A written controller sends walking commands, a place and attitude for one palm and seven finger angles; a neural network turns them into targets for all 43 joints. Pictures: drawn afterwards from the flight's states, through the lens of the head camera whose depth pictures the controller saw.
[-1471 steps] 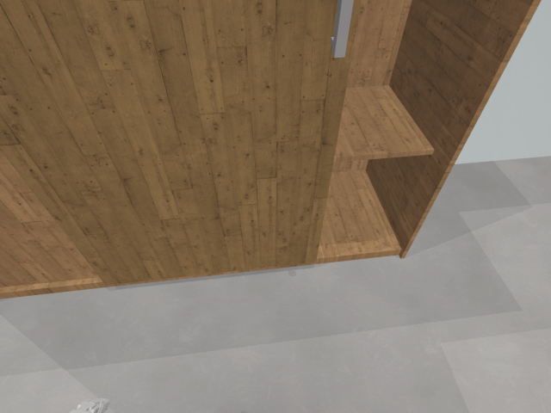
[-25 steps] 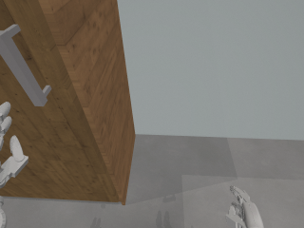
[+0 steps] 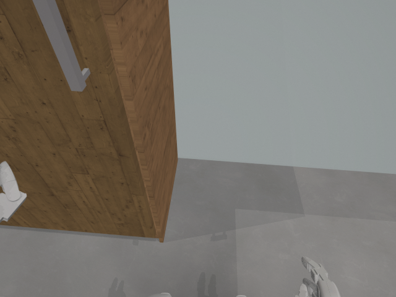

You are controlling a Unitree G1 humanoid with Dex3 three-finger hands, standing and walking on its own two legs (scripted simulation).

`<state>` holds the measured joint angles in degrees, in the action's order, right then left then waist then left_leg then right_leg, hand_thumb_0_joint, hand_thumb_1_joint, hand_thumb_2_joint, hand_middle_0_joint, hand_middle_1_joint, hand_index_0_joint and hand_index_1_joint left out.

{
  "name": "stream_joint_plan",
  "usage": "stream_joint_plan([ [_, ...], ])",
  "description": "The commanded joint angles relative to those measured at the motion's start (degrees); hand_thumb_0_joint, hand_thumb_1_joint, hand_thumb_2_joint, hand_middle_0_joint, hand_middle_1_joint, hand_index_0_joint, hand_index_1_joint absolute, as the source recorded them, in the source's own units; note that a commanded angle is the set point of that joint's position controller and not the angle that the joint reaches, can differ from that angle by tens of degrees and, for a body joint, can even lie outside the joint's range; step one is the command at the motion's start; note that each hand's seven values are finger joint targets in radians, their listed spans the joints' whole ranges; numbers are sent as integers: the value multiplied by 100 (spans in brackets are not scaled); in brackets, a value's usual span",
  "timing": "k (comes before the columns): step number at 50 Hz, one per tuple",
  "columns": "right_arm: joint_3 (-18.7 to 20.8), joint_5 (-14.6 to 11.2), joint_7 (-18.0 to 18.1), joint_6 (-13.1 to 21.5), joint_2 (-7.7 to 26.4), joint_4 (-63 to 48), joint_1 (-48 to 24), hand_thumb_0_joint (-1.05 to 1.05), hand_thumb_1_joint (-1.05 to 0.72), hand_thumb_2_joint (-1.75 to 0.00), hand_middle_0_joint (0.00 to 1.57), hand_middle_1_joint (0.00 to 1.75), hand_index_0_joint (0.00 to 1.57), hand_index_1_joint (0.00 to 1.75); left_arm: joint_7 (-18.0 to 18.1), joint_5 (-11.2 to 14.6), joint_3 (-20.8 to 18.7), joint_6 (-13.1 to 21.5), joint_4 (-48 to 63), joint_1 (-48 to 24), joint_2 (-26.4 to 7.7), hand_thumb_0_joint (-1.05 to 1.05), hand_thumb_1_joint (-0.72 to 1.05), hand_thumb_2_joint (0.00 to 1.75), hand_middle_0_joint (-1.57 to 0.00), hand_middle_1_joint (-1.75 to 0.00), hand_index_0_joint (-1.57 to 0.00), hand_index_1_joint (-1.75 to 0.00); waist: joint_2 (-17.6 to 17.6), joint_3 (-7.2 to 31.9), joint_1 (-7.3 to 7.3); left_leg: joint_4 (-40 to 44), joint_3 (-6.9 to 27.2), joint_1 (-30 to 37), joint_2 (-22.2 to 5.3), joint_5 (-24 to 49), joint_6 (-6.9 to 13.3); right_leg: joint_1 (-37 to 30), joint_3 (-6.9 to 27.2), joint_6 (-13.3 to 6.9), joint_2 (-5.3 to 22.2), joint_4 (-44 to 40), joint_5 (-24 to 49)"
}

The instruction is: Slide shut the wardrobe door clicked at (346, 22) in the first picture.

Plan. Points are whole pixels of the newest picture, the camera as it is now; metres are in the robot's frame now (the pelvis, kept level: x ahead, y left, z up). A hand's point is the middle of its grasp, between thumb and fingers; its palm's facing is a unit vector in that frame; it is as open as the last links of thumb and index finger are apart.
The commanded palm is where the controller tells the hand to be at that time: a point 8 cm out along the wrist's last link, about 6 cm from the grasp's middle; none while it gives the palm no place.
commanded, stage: step back with the hand held close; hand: left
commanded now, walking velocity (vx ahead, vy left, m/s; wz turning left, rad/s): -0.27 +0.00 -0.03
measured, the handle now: (67, 41) +0.48 +0.28 +0.28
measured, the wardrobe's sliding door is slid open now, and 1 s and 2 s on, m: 0.02 0.02 0.02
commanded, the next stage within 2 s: stop stepping back and stand still in 0.36 s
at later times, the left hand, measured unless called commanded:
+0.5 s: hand out of the picture +0.04 +0.27 +0.19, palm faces +0.59 -0.68 -0.44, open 7.4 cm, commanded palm -0.01 +0.30 +0.20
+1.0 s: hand out of the picture +0.00 +0.27 +0.21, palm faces +0.44 -0.78 -0.44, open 7.4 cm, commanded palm -0.06 +0.30 +0.20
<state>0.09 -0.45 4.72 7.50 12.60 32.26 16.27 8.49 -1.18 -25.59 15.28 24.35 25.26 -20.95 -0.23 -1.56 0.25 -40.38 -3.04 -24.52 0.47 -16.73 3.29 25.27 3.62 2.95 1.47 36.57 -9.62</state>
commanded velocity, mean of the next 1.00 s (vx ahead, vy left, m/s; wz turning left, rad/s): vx -0.06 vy -0.03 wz -0.06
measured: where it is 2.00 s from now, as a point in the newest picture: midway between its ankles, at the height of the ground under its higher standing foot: outside the picture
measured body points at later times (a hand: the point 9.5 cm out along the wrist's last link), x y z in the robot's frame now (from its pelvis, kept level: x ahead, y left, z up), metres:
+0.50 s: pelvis -0.12 -0.01 -0.01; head -0.12 -0.01 +0.44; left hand +0.00 +0.31 +0.21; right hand +0.08 -0.23 -0.09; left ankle -0.04 +0.11 -0.65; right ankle -0.02 -0.14 -0.71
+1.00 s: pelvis -0.22 +0.01 +0.01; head -0.24 +0.03 +0.46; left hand -0.03 +0.31 +0.23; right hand -0.08 -0.23 -0.06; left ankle -0.15 +0.13 -0.70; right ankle -0.27 -0.08 -0.72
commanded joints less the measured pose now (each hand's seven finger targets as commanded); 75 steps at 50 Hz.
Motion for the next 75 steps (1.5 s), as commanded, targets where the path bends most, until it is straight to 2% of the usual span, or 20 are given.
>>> stream_joint_plan([
  [1, 367, 20, 51, 442, 818, -943, -648, 0, -90, -90, 20, 30, 20, 30, 112, 0, -900, 474, 1273, -251, -1181, 0, 90, 90, -20, -30, -20, -30, 623, 518, -104, 1881, 937, -2327, -843, -2930, 397, -2173, 366, -205, -167, 553, -93],
  [8, 316, 84, -58, 442, 666, -574, -516, 0, -90, -90, 20, 30, 20, 30, 63, 168, -757, 501, 1409, -665, -1206, 0, 90, 90, -20, -30, -20, -30, -477, 387, 33, 484, 475, -469, -190, -2129, -16, 282, 1297, -555, 515, -1023, -1689],
  [13, 428, 42, 4, 455, 726, -736, -790, 0, -90, -90, 20, 30, 20, 30, 77, 213, -1071, 493, 1536, -546, -1273, 0, 90, 90, -20, -30, -20, -30, 1142, 899, -144, 2319, 1564, -1937, -1676, -2638, 559, -1179, -213, -176, -481, 2279, -1336],
  [17, 627, -37, -131, 634, 718, -604, -833, 0, -90, -90, 20, 30, 20, 30, 55, 410, -1195, 533, 1214, 235, -1217, 0, 90, 90, -20, -30, -20, -30, 1131, 955, -208, 1778, 541, -1207, -1878, -1803, 192, -922, -298, -339, -275, 1606, -2002],
  [18, 611, -97, -155, 569, 658, -671, -959, 0, -90, -90, 20, 30, 20, 30, 30, 417, -1100, 451, 1188, 287, -1193, 0, 90, 90, -20, -30, -20, -30, 825, 659, -253, 886, 52, -1182, -1482, -1993, -150, -582, 210, -606, 82, 368, -2230],
  [20, 488, 11, -226, 506, 431, -653, -1067, 0, -90, -90, 20, 30, 20, 30, 72, 274, -964, 418, 1304, -77, -1634, 0, 90, 90, -20, -30, -20, -30, -1631, -19, -315, -3359, -66, -877, -41, -1605, -716, 1582, 4288, -1479, 2238, -2907, -1714],
  [24, 342, 106, -196, 375, 382, -475, -784, 0, -90, -90, 20, 30, 20, 30, -11, 262, -788, 133, 1744, -964, -1591, 0, 90, 90, -20, -30, -20, -30, -1796, 581, -105, -2985, 186, -188, -106, -773, -655, 595, 1950, -1013, 1049, -2049, -679],
  [28, 221, 151, 7, 419, 532, -345, -447, 0, -90, -90, 20, 30, 20, 30, 88, 194, -338, 119, 1131, -1281, -1148, 0, 90, 90, -20, -30, -20, -30, -621, 786, 18, 1036, -49, 1544, 168, -1129, -164, 365, 1518, -632, 730, -1617, -1378],
  [29, 213, 150, 52, 475, 644, -411, -383, 0, -90, -90, 20, 30, 20, 30, 59, 201, -199, 161, 1112, -1341, -1075, 0, 90, 90, -20, -30, -20, -30, 106, 560, 54, 2105, -61, 1606, -59, -839, -127, 245, 1030, -448, 305, -879, -1286],
  [30, 263, 122, 45, 523, 882, -588, -373, 0, -90, -90, 20, 30, 20, 30, 60, 209, -188, 274, 1376, -1661, -1018, 0, 90, 90, -20, -30, -20, -30, 1615, 564, 19, 2774, 1458, 1627, -1262, -1225, 236, 773, 401, -189, -323, 679, -1672],
  [33, 478, -26, -120, 594, 758, -575, -507, 0, -90, -90, 20, 30, 20, 30, 76, 287, -490, 210, 1174, -763, -1116, 0, 90, 90, -20, -30, -20, -30, 1165, 540, 124, 3144, 2464, 535, -2378, -2262, 808, 1077, 229, -78, -372, 3888, -1526],
  [43, 200, 141, -22, 226, 586, -603, -667, 0, -90, -90, 20, 30, 20, 30, 241, 244, -349, -237, 1591, -218, -1243, 0, 90, 90, -20, -30, -20, -30, 1761, 642, 20, 3234, 492, 604, -1484, -2194, -113, -1361, -1534, -415, -642, -359, -1892],
  [46, 227, 140, 0, 89, 654, -552, -605, 0, -90, -90, 20, 30, 20, 30, 204, 265, -463, -410, 1278, -184, -1404, 0, 90, 90, -20, -30, -20, -30, 906, 657, 52, 1630, 41, -36, -980, -1587, -190, -2340, -928, -713, -150, -1540, -1321],
  [49, 158, 157, -124, 121, 612, -654, -635, 0, -90, -90, 20, 30, 20, 30, 260, 297, -1045, -167, 1291, -322, -2005, 0, 90, 90, -20, -30, -20, -30, -902, 526, -129, -1684, -38, -1488, -345, -708, -398, -2293, 1987, -1793, 1917, -2181, 1079],
  [57, 236, 104, 70, 213, 566, -312, -683, 0, -90, -90, 20, 30, 20, 30, 232, 255, -434, 28, 1444, -677, -1346, 0, 90, 90, -20, -30, -20, -30, 108, 127, 73, 845, -369, 1342, -269, 177, -303, -222, 19, -922, 787, -1116, -1426],
  [61, 303, 142, 75, 354, 711, -421, -649, 0, -90, -90, 20, 30, 20, 30, 187, 332, -703, 127, 1543, -195, -1395, 0, 90, 90, -20, -30, -20, -30, 1788, 459, 87, 2997, 2905, 959, -2097, -1352, 535, -210, -407, -279, -271, 1585, -2459],
  [67, 241, 127, -127, 343, 601, -557, -598, 0, -90, -90, 20, 30, 20, 30, 117, 266, -849, 48, 1672, 555, -1359, 0, 90, 90, -20, -30, -20, -30, 927, 575, 26, 1931, 503, -324, -988, -1033, -120, -2096, -590, -445, -21, -1086, -1041],
  [70, 298, 34, -147, 239, 512, -498, -512, 0, -90, -90, 20, 30, 20, 30, 95, 379, -799, -101, 1222, 690, -1319, 0, 90, 90, -20, -30, -20, -30, -969, 414, 36, -302, 109, 35, -289, -266, -393, -903, 1674, -1163, 1333, -2286, -1164],
  [71, 490, 153, -643, 262, 1426, 752, -987, 0, -90, -90, 20, 30, 20, 30, -638, -235, 1640, -1070, -2906, -159, -343, 0, 90, 90, -20, -30, -20, -30, -442, 70, 275, -951, 344, -766, -734, -332, -369, -950, 562, -1157, 1771, -1009, 2385],
  [75, 338, 144, -505, -495, 913, 562, -426, 0, -90, -90, 20, 30, 20, 30, -845, -102, 1901, -1478, -3731, -548, -181, 0, 90, 90, -20, -30, -20, -30, -1582, 399, 40, -402, 74, -420, -276, -518, -379, -1574, 71, -1075, 1259, -383, 3843],
])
